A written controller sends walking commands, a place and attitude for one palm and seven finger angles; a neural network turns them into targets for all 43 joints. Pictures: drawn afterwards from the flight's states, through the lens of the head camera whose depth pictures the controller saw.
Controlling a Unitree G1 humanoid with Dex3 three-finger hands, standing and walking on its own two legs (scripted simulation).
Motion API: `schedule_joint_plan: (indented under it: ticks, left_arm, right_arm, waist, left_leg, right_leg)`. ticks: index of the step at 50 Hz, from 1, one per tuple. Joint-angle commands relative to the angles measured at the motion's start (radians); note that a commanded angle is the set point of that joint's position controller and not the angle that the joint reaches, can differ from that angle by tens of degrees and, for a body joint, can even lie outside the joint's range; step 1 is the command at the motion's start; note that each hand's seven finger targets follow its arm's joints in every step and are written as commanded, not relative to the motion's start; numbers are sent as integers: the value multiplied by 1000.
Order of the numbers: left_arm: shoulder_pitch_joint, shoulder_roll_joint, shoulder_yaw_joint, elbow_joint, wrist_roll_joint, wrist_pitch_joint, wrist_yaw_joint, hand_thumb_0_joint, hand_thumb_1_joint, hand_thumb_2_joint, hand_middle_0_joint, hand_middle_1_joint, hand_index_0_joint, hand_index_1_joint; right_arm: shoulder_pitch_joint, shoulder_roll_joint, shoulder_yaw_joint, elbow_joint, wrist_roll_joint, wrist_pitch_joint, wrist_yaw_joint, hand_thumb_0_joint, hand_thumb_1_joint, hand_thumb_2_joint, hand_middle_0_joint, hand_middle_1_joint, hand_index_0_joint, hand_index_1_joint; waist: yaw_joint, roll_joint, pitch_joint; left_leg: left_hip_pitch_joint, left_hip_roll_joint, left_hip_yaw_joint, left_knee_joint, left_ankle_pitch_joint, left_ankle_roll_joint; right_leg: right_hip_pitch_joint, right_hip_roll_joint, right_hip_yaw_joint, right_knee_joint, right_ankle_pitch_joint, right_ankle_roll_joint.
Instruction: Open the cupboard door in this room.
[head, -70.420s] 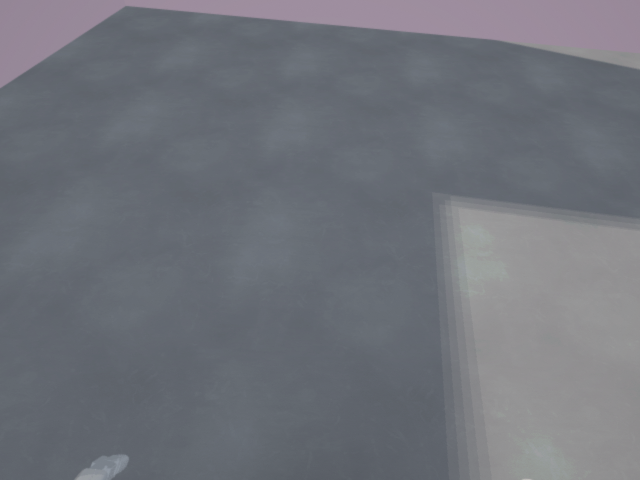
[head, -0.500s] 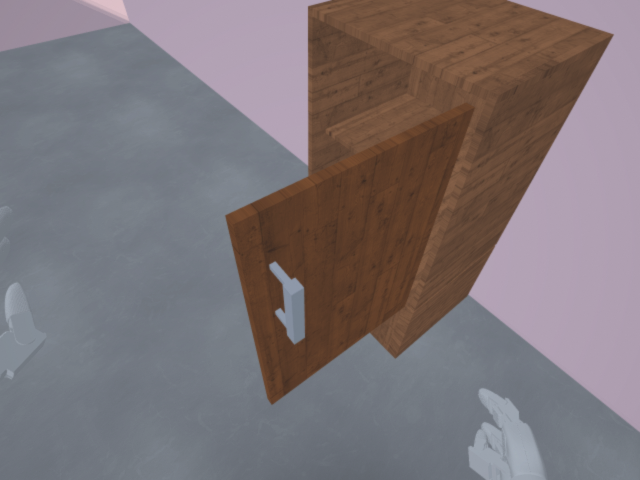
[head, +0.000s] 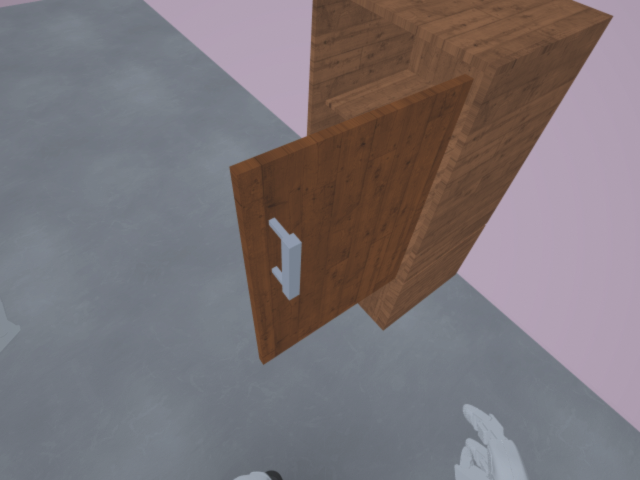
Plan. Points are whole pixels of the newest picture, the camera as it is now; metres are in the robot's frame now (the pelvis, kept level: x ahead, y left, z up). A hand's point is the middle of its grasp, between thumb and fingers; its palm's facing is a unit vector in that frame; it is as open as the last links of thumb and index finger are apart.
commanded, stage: step back with the hand held close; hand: left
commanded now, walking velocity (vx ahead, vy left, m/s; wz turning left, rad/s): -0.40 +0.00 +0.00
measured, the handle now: (283, 260) +0.42 +0.09 -0.01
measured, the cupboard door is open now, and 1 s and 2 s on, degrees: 88 88 88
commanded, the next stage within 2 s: stop stepping back and stand still in 0.30 s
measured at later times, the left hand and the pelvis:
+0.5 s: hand out of the picture +0.06 +0.24 +0.16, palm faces +0.30 -0.83 -0.46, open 7.4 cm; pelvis -0.15 -0.01 +0.01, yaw -1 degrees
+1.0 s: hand out of the picture -0.06 +0.25 +0.16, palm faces +0.47 -0.75 -0.46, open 7.4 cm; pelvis -0.26 -0.03 +0.00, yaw +2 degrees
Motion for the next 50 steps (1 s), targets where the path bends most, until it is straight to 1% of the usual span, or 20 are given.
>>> schedule_joint_plan:
  ticks: [1,3,5,9,12,15,20,22,24,27,29,30,31,32,33,37,42,45,47,50]
  left_arm:
    - [-99,168,41,-251,-1,-67,-13,0,900,900,-200,-300,-200,-300]
    - [-102,216,77,-292,-10,-66,-10,0,900,900,-200,-300,-200,-300]
    - [-7,268,147,-268,-26,-55,-11,0,900,900,-200,-300,-200,-300]
    - [78,264,183,-215,-21,-33,-27,0,900,900,-200,-300,-200,-300]
    - [2,210,108,-191,-18,-33,-26,0,900,900,-200,-300,-200,-300]
    - [-27,188,49,-166,-19,-33,-29,0,900,900,-200,-300,-200,-300]
    - [-2,171,31,-280,-16,-10,-23,0,900,900,-200,-300,-200,-300]
    - [45,178,51,-290,-17,18,-13,0,900,900,-200,-300,-200,-300]
    - [39,219,105,-307,-13,30,7,0,900,900,-200,-300,-200,-300]
    - [2,177,75,-275,2,37,27,0,900,900,-200,-300,-200,-300]
    - [-10,197,74,-261,5,40,26,0,900,900,-200,-300,-200,-300]
    - [-19,192,52,-267,5,36,20,0,900,900,-200,-300,-200,-300]
    - [-23,230,75,-277,2,33,16,0,900,900,-200,-300,-200,-300]
    - [-51,248,80,-328,-6,32,8,0,900,900,-200,-300,-200,-300]
    - [-107,283,116,-353,-12,17,-3,0,900,900,-200,-300,-200,-300]
    - [-135,147,20,-68,5,3,-10,0,900,900,-200,-300,-200,-300]
    - [-173,124,-3,1,26,-8,10,0,900,900,-200,-300,-200,-300]
    - [-156,155,33,-156,14,-34,18,0,900,900,-200,-300,-200,-300]
    - [-187,191,56,-284,25,-60,18,0,900,900,-200,-300,-200,-300]
    - [-87,195,78,-263,30,-37,10,0,900,900,-200,-300,-200,-300]
  right_arm:
    - [-109,-183,-60,-105,5,-57,-9,0,-900,-900,200,300,200,300]
    - [-129,-155,-57,-140,22,-33,-13,0,-900,-900,200,300,200,300]
    - [-161,-145,-53,-184,48,-25,-19,0,-900,-900,200,300,200,300]
    - [-210,-124,-26,-206,38,5,-23,0,-900,-900,200,300,200,300]
    - [-159,-148,-18,-170,22,29,-49,0,-900,-900,200,300,200,300]
    - [-95,-170,-60,-154,27,3,-26,0,-900,-900,200,300,200,300]
    - [-91,-177,-69,-169,18,-45,-8,0,-900,-900,200,300,200,300]
    - [-90,-172,-68,-181,26,-54,-10,0,-900,-900,200,300,200,300]
    - [-111,-167,-55,-191,20,-55,-19,0,-900,-900,200,300,200,300]
    - [-112,-154,-45,-171,5,-57,-30,0,-900,-900,200,300,200,300]
    - [-111,-152,-50,-166,1,-53,-28,0,-900,-900,200,300,200,300]
    - [-99,-130,-42,-159,6,-50,-24,0,-900,-900,200,300,200,300]
    - [-97,-133,-49,-144,7,-37,-26,0,-900,-900,200,300,200,300]
    - [-92,-150,-46,-130,5,-23,-29,0,-900,-900,200,300,200,300]
    - [-86,-172,-48,-111,-3,-20,-21,0,-900,-900,200,300,200,300]
    - [-81,-151,-50,-107,26,-32,-35,0,-900,-900,200,300,200,300]
    - [-55,-140,-44,-102,21,-68,-68,0,-900,-900,200,300,200,300]
    - [-30,-177,-62,-140,25,-86,-68,0,-900,-900,200,300,200,300]
    - [-20,-174,-64,-151,27,-98,-41,0,-900,-900,200,300,200,300]
    - [-25,-153,-55,-116,18,-113,-24,0,-900,-900,200,300,200,300]
  waist:
    - [-3,160,-231]
    - [-7,16,-346]
    - [7,-134,-317]
    - [16,-66,-138]
    - [-33,88,-88]
    - [-13,244,-209]
    - [1,152,-213]
    - [-12,127,-175]
    - [-8,223,-118]
    - [-9,381,-68]
    - [-10,353,-45]
    - [-17,190,-40]
    - [-16,-82,-31]
    - [-7,-191,16]
    - [-30,-172,26]
    - [-43,-6,37]
    - [-11,-126,17]
    - [-32,89,-110]
    - [-34,259,-116]
    - [-42,293,-9]
  left_leg:
    - [441,160,-135,-51,480,46]
    - [498,89,-8,36,461,14]
    - [284,4,23,120,9,-11]
    - [24,-26,-28,235,-295,-33]
    - [191,7,-40,-79,186,-35]
    - [550,274,-248,-131,961,59]
    - [393,269,-215,-212,500,104]
    - [301,238,-212,-298,43,93]
    - [130,194,-203,-453,-484,53]
    - [-18,127,-121,-535,-655,-30]
    - [-11,43,-27,-394,-592,-89]
    - [112,-25,50,-139,-445,-89]
    - [215,-59,6,299,-319,-75]
    - [69,-64,-57,582,-229,-67]
    - [-51,-28,-85,722,-190,-76]
    - [-59,40,-18,446,-180,-43]
    - [189,-15,114,-29,-281,9]
    - [464,123,-78,-155,-59,77]
    - [658,290,-285,-107,398,137]
    - [481,274,-196,-104,369,136]
  right_leg:
    - [-60,-30,19,-127,430,13]
    - [-17,-97,49,-122,831,56]
    - [70,-201,76,-115,1083,87]
    - [47,-293,159,-131,1074,-48]
    - [29,-137,59,-50,966,-13]
    - [-215,2,41,186,-40,20]
    - [-174,6,43,420,-80,20]
    - [-141,5,8,417,-52,29]
    - [-21,22,-52,343,-45,17]
    - [192,84,-166,150,-166,-11]
    - [223,70,-195,-102,-172,-41]
    - [75,-39,-98,-298,-155,-78]
    - [-219,-273,220,-440,-215,-154]
    - [-324,-422,394,-499,-244,-210]
    - [-342,-453,376,-484,-197,-230]
    - [-168,-309,216,-359,-215,-138]
    - [-62,-250,155,-255,-89,-112]
    - [-103,-126,37,100,228,-32]
    - [-409,-56,-93,316,-59,9]
    - [-340,-66,-107,245,-86,2]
